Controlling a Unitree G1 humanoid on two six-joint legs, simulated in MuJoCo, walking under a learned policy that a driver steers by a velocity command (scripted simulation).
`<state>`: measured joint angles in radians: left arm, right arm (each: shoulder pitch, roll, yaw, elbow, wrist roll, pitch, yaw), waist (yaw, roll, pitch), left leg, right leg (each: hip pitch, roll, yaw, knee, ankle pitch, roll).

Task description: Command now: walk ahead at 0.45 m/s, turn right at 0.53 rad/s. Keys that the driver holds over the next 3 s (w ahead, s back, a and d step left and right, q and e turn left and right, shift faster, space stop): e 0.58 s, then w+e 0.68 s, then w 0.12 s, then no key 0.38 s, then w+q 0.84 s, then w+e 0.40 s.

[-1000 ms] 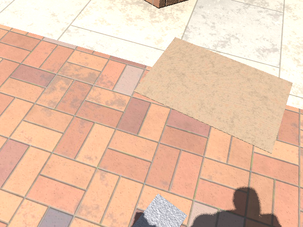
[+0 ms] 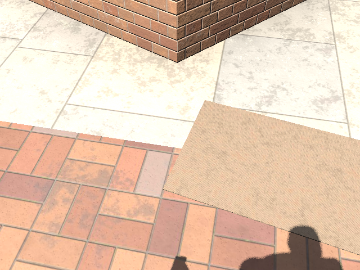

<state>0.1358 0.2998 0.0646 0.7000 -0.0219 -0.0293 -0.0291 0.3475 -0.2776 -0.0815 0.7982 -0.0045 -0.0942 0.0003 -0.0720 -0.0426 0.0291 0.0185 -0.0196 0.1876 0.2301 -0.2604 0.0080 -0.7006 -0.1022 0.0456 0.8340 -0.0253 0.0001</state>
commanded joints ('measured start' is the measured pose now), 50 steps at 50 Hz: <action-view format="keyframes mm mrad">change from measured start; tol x32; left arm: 1 -89 21 -6 -96 2 -12 -23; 7 232 185 82 -62 16 1 -13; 50 -124 48 5 -214 -2 8 -16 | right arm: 1 -75 -169 -39 -65 13 -6 -10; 50 -38 -220 -37 -98 16 22 -12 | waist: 1 19 75 87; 9 96 -231 -502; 50 -23 183 36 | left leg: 1 -64 288 -51 -85 368 143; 6 -14 250 19 357 919 62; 7 -143 197 33 597 753 9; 8 -475 75 14 960 -272 -55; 10 -690 8 -310 1250 -390 -66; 32 -263 -5 -269 186 43 -34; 35 -70 418 -830 -17 -302 229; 50 -92 291 -199 -60 63 139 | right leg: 1 28 -7 -32 -126 49 -23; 7 610 157 -104 -321 116 -148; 9 1079 -300 695 -339 495 -471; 16 462 -82 294 -494 383 -296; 29 471 -13 441 -442 -39 -220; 34 58 256 174 -69 -623 -68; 40 -117 96 52 308 -276 35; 50 63 42 -60 -88 -152 27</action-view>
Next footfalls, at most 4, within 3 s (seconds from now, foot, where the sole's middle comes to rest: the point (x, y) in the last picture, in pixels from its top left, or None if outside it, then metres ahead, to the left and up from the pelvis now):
0.14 right None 0.26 -0.13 -0.78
0.66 left None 0.34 0.07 -0.78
1.12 right None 0.34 -0.30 -0.78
1.58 left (277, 209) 0.69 -0.41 -0.78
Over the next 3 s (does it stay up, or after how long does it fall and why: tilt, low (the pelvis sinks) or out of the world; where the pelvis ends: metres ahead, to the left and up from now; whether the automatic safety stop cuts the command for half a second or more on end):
stays up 1.01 -0.66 -0.02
